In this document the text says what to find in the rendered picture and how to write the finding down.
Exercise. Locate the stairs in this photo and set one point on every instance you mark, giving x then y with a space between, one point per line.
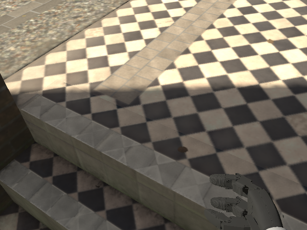
61 183

